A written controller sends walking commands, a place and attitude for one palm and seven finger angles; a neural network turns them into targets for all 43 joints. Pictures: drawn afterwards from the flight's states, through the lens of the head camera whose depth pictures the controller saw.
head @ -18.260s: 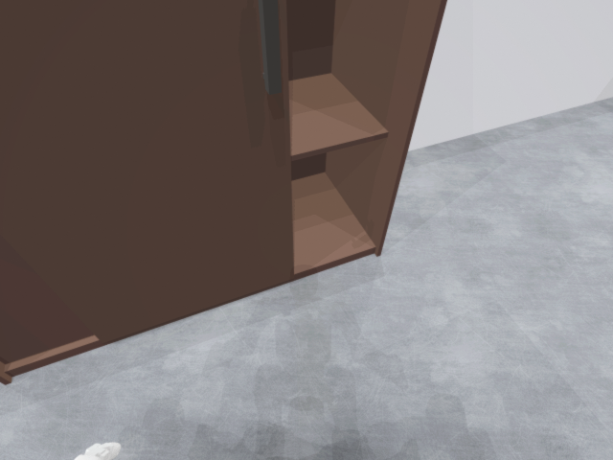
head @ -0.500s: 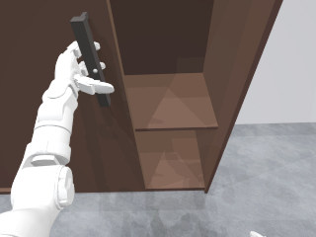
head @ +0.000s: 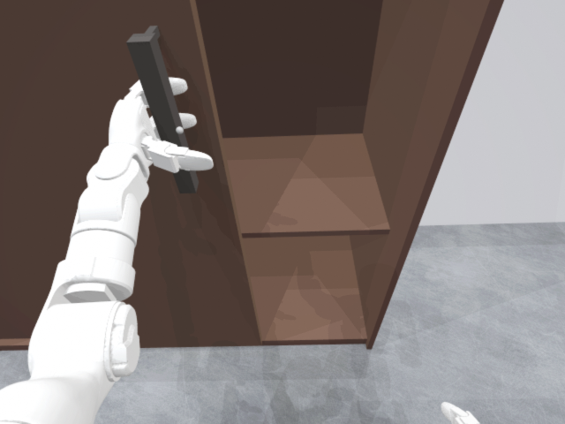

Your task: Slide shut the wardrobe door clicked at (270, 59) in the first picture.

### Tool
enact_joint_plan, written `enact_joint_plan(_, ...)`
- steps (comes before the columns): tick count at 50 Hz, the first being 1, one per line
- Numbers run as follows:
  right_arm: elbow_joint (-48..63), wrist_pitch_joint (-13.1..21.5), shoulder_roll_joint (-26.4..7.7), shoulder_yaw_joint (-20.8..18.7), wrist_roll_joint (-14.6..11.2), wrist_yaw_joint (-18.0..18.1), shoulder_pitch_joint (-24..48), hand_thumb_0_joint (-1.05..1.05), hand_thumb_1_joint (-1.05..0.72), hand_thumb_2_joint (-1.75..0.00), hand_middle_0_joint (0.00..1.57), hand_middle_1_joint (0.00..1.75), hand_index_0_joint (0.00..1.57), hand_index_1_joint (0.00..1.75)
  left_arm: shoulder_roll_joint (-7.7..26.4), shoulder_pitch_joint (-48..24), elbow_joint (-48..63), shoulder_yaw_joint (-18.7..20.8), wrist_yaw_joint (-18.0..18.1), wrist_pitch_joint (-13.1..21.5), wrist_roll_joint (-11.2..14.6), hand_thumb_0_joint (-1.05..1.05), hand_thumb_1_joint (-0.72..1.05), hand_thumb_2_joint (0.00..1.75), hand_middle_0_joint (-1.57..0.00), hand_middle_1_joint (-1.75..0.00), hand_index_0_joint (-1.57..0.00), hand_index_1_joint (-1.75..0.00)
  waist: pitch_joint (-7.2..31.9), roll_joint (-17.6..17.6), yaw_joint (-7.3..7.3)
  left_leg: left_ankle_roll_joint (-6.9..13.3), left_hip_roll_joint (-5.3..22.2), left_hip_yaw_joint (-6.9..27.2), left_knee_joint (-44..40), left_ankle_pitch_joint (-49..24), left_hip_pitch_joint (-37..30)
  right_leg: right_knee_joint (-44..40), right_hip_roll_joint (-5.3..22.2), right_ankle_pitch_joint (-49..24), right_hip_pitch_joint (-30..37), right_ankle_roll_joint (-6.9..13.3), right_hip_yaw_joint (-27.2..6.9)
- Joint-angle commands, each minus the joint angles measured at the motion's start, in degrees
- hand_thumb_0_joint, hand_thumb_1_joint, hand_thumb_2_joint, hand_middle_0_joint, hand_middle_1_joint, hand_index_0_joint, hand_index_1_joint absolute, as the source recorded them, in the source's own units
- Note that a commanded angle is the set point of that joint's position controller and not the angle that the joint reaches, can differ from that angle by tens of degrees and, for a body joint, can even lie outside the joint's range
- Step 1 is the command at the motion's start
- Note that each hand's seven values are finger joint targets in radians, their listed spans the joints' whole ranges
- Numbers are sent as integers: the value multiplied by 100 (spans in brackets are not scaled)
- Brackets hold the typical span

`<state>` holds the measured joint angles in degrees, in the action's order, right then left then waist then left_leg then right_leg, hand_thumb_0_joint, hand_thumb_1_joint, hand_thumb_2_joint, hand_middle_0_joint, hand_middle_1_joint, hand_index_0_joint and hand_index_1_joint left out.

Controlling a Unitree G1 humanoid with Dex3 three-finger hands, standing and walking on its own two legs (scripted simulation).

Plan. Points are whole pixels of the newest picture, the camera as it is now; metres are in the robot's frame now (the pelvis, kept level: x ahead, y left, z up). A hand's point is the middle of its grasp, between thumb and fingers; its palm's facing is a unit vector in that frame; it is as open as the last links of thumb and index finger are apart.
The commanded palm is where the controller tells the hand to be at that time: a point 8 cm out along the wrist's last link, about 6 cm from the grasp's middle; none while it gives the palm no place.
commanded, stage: slide the fingers in behind the handle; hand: left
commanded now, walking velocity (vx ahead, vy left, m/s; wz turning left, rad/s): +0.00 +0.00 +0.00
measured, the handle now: (173, 117) +0.50 +0.16 +0.21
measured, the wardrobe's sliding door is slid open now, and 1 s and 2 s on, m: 0.37 0.37 0.37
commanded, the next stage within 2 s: grip the handle and tug to test in 0.16 s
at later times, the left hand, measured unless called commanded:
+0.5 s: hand (180, 129) +0.45 +0.14 +0.22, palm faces +0.02 -1.00 -0.01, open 12.6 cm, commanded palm +0.43 +0.19 +0.22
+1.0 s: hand (181, 128) +0.45 +0.14 +0.22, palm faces +0.04 -1.00 +0.00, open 5.8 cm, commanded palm +0.43 +0.19 +0.22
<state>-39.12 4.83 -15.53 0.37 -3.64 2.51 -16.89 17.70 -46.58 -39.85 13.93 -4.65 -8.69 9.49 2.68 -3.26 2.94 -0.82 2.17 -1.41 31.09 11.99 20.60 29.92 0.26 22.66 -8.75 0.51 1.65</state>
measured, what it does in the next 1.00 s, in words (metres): stands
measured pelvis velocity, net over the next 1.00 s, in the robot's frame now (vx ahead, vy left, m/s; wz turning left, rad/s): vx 0.00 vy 0.00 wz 0.00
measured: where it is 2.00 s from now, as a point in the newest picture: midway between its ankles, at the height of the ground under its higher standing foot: outside the picture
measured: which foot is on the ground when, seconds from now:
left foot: down 0.00-1.00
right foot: down 0.00-1.00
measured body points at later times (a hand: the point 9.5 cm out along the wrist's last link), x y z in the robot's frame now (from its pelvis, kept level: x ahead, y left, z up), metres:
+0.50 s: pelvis +0.00 +0.00 +0.00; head +0.00 -0.02 +0.45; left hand +0.44 +0.19 +0.22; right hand +0.09 -0.26 -0.12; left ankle +0.04 +0.13 -0.73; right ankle -0.08 -0.11 -0.73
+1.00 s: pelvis +0.00 +0.00 +0.00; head +0.00 -0.02 +0.45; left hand +0.45 +0.19 +0.22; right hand +0.10 -0.26 -0.11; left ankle +0.04 +0.13 -0.73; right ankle -0.08 -0.11 -0.73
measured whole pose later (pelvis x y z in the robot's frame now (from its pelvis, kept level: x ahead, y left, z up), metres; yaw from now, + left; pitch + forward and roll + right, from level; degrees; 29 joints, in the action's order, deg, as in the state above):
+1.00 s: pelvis +0.00 +0.00 +0.00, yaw +0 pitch +2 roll +0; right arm -39.4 4.7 -15.6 0.0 -3.5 2.5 -17.7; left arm 17.6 -47.4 -40.1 14.2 -3.5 -9.4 9.3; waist 2.6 -3.0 3.3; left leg -0.6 2.1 -1.7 30.9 12.0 20.9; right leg 29.4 0.3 22.4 -9.0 0.3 1.3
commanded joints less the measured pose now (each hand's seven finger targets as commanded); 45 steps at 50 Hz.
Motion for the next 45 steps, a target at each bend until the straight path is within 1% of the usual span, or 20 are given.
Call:
enact_joint_plan(1,739,249,-723,-264,-25,58,235,0,-90,-90,20,30,20,30,1067,-3061,1424,72,-34,389,85,0,-50,30,-30,-120,-30,-120,1610,357,82,389,-277,77,-14,-1371,-1958,-446,-201,-2788,-818,30,51)
enact_joint_plan(8,653,228,-766,-281,-19,83,143,0,-90,-90,20,30,20,30,1322,-3137,1031,256,-1,389,36,0,-50,30,-30,-120,-30,-120,1558,531,96,406,-280,61,-3,-1256,-1819,-488,-187,-2718,-834,10,11)
enact_joint_plan(9,651,227,-776,-279,-1,80,119,0,-90,-90,20,30,20,30,1397,-3254,1143,266,-7,427,37,0,-50,30,-30,-120,-30,-120,1642,393,80,391,-287,76,-15,-1333,-1832,-452,-176,-2786,-753,30,18)
enact_joint_plan(11,697,263,-737,-289,-5,61,140,0,-90,-90,20,30,20,30,1250,-3204,1269,217,-40,466,63,0,-50,30,-30,-120,-30,-120,1790,252,78,388,-292,74,27,-1462,-1993,-421,-186,-2880,-765,35,22)
enact_joint_plan(13,685,236,-771,-291,-13,68,133,0,-90,-90,20,30,20,30,1413,-3009,1127,349,-35,471,57,0,-50,30,-30,-120,-30,-120,1682,519,58,401,-278,57,3,-1390,-1852,-455,-190,-2887,-713,15,17)
enact_joint_plan(14,705,244,-746,-281,-11,64,156,0,-90,-90,20,30,20,30,1254,-3138,1281,181,-59,479,71,0,-45,32,-30,-121,-30,-121,1677,265,73,394,-289,47,-3,-1407,-1913,-455,-186,-2882,-738,30,13)
enact_joint_plan(15,715,254,-725,-286,-29,62,164,0,-90,-90,20,30,20,30,1111,-3163,1321,81,-68,480,78,0,-41,34,-31,-121,-31,-121,1639,323,105,394,-280,63,16,-1404,-1954,-452,-202,-2844,-808,30,36)
enact_joint_plan(16,693,265,-743,-294,-16,55,131,0,-90,-90,20,30,20,30,1164,-3146,1279,153,-55,470,87,0,-36,36,-32,-122,-32,-122,1685,319,95,392,-278,86,15,-1446,-1988,-442,-208,-2859,-819,34,46)
enact_joint_plan(17,691,243,-755,-292,6,55,125,0,-90,-90,20,30,20,30,1361,-2960,1326,305,-21,478,79,0,-31,38,-32,-123,-32,-123,1753,365,-1,386,-282,88,2,-1475,-1905,-445,-186,-2853,-598,60,59)
enact_joint_plan(21,723,260,-737,-298,-17,46,165,0,-90,-90,20,30,20,30,1144,-3001,1390,161,-29,410,74,0,-13,46,-34,-125,-34,-125,1690,261,60,385,-277,79,0,-1452,-2001,-447,-216,-2820,-798,39,52)
enact_joint_plan(22,694,233,-747,-279,-2,57,152,0,-90,-90,20,30,20,30,1205,-2874,1293,179,-12,386,70,0,-8,48,-35,-126,-35,-126,1573,420,35,392,-267,88,-24,-1396,-1877,-488,-194,-2741,-695,52,71)
enact_joint_plan(28,670,239,-757,-290,-20,61,125,0,-90,-90,20,30,20,30,1220,-3091,1146,188,17,345,25,0,20,60,-38,-130,-38,-130,1484,429,102,394,-256,66,-46,-1211,-1849,-524,-220,-2569,-903,19,34)
enact_joint_plan(32,713,234,-762,-288,17,65,119,0,-90,-90,20,30,20,30,1406,-2863,1305,355,-5,421,56,0,39,68,-40,-133,-40,-133,1764,424,0,390,-266,72,-36,-1412,-1873,-479,-184,-2765,-585,50,41)
enact_joint_plan(36,720,250,-746,-304,-24,57,140,0,-90,-90,20,30,20,30,1125,-3080,1370,108,-40,406,58,0,57,76,-42,-135,-42,-135,1668,342,106,387,-252,73,-14,-1434,-2019,-468,-222,-2794,-836,31,45)
enact_joint_plan(37,728,237,-728,-287,-9,53,150,0,-90,-90,20,30,20,30,1115,-2972,1378,110,-37,392,79,0,62,78,-42,-136,-42,-136,1637,248,54,387,-261,68,-10,-1433,-1982,-495,-201,-2740,-746,57,50)
enact_joint_plan(38,724,238,-753,-296,-32,49,138,0,-90,-90,20,30,20,30,1250,-2864,1261,281,-19,357,70,0,67,80,-43,-137,-43,-137,1614,353,46,392,-260,75,-19,-1379,-1940,-502,-228,-2731,-816,36,45)
enact_joint_plan(39,718,226,-756,-283,-26,62,166,0,-90,-90,20,30,20,30,1236,-2997,1308,206,-19,343,78,0,71,82,-43,-137,-43,-137,1529,294,69,382,-255,78,-49,-1292,-1894,-514,-216,-2644,-844,38,40)
enact_joint_plan(41,695,249,-741,-291,-26,58,117,0,-90,-90,20,30,20,30,1011,-3112,1185,37,-10,318,69,0,81,86,-44,-139,-44,-139,1483,440,137,395,-259,92,-41,-1252,-1889,-521,-231,-2567,-954,24,52)
enact_joint_plan(43,684,238,-771,-305,-11,55,78,0,-90,-90,20,30,20,30,1267,-3122,1204,231,33,364,18,0,90,90,-45,-140,-45,-140,1613,439,89,391,-249,90,-38,-1320,-1920,-491,-223,-2631,-863,32,48)
enact_joint_plan(45,715,254,-730,-306,-15,48,121,0,-90,-90,20,30,20,30,1020,-3219,1412,31,18,386,32,0,90,90,-45,-140,-45,-140,1748,234,118,382,-257,94,-4,-1461,-2097,-463,-223,-2721,-882,46,50)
